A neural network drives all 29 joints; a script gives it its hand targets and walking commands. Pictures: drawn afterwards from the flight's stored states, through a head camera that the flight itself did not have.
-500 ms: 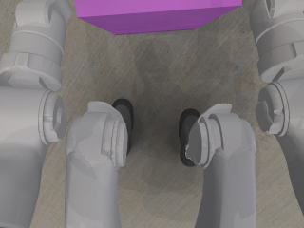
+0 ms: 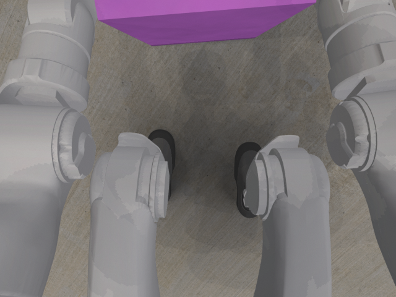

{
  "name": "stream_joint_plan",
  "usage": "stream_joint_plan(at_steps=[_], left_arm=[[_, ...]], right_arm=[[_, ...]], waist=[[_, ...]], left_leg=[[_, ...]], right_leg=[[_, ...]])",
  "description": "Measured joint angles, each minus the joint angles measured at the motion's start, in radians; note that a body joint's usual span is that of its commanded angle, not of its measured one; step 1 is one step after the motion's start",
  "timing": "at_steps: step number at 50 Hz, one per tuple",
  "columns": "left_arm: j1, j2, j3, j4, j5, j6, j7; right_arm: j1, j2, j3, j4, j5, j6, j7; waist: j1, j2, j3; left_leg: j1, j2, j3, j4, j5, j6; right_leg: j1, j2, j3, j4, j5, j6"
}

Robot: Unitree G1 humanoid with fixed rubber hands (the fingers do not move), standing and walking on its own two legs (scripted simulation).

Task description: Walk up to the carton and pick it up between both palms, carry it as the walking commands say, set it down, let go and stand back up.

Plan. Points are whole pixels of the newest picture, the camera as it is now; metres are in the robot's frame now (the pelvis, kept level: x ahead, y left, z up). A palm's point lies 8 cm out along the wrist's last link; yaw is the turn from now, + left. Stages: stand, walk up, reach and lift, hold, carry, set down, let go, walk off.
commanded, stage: reach and lift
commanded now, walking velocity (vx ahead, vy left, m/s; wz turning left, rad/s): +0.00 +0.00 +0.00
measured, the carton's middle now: out of the picture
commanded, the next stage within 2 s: none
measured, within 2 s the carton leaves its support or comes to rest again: leaves its support in 0.56 s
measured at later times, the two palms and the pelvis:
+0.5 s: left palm out of the picture +0.55 +0.19 -0.17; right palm out of the picture +0.58 -0.13 -0.17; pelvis +0.00 +0.00 -0.01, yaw -1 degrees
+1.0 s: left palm out of the picture +0.55 +0.18 -0.10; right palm out of the picture +0.58 -0.13 -0.10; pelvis -0.01 +0.00 +0.04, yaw -1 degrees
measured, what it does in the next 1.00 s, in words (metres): stands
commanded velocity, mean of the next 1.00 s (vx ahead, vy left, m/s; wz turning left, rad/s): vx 0.00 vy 0.00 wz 0.00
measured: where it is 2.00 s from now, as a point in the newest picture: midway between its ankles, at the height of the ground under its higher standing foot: (203, 186)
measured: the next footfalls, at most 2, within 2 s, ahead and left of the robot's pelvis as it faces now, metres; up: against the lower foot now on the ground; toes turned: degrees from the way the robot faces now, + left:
none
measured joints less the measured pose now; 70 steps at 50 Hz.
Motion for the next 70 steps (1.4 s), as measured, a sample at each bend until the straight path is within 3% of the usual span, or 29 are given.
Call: stream_joint_plan(at_steps=[6, 17, 23, 28, 34, 40, 45, 61, 70], left_arm=[[0.043, -0.012, 0.075, -0.088, 0.048, 0.055, -0.037], [0.088, -0.027, 0.138, -0.187, 0.082, 0.117, -0.071], [0.089, -0.033, 0.121, -0.234, 0.096, 0.146, -0.058], [0.108, -0.05, 0.091, -0.29, 0.088, 0.191, 0.013], [0.137, -0.063, 0.119, -0.34, 0.11, 0.217, 0.005], [0.117, -0.08, 0.161, -0.366, 0.16, 0.234, -0.006], [0.11, -0.097, 0.205, -0.397, 0.192, 0.247, -0.017], [0.15, -0.121, 0.243, -0.525, 0.196, 0.315, -0.027], [0.157, -0.145, 0.278, -0.55, 0.236, 0.33, -0.047]], right_arm=[[0.032, 0.021, -0.092, -0.069, -0.075, 0.047, 0.035], [0.079, 0.043, -0.15, -0.178, -0.109, 0.11, 0.057], [0.1, 0.055, -0.165, -0.235, -0.112, 0.127, 0.021], [0.122, 0.061, -0.149, -0.293, -0.104, 0.17, -0.009], [0.133, 0.08, -0.177, -0.326, -0.126, 0.197, -0.001], [0.111, 0.085, -0.232, -0.337, -0.157, 0.203, 0.025], [0.102, 0.094, -0.253, -0.359, -0.188, 0.214, 0.038], [0.12, 0.11, -0.247, -0.471, -0.198, 0.289, 0.038], [0.133, 0.131, -0.298, -0.481, -0.229, 0.288, 0.066]], waist=[[0.005, -0.012, -0.006], [0.002, -0.015, -0.018], [0.011, -0.025, 0.003], [0.008, -0.022, 0.006], [-0.004, -0.035, 0.005], [-0.003, -0.043, 0.003], [0.001, -0.029, 0.003], [-0.005, -0.029, 0.006], [-0.001, -0.026, 0.003]], left_leg=[[-0.019, 0.001, -0.003, 0.031, -0.002, -0.008], [-0.023, 0.001, 0.0, 0.039, -0.019, -0.01], [-0.003, -0.004, -0.011, 0.034, -0.026, -0.016], [0.018, -0.019, -0.021, 0.021, -0.031, -0.02], [0.073, -0.029, -0.03, -0.014, 0.014, -0.021], [0.112, -0.03, -0.036, -0.054, -0.025, -0.04], [0.129, -0.031, -0.034, -0.09, -0.017, -0.028], [0.18, -0.039, -0.046, -0.17, 0.005, -0.037], [0.244, -0.04, -0.05, -0.242, 0.027, -0.033]], right_leg=[[-0.028, 0.017, 0.002, 0.03, 0.008, 0.003], [-0.035, 0.021, 0.006, 0.04, -0.006, 0.002], [-0.013, 0.022, -0.003, 0.028, -0.011, -0.001], [0.015, 0.023, -0.003, 0.012, -0.02, 0.004], [0.067, 0.034, 0.001, -0.025, -0.018, 0.014], [0.098, 0.043, 0.008, -0.077, 0.004, 0.016], [0.112, 0.045, 0.013, -0.113, 0.021, 0.016], [0.161, 0.047, 0.014, -0.191, 0.045, 0.011], [0.226, 0.05, 0.02, -0.267, 0.07, 0.014]])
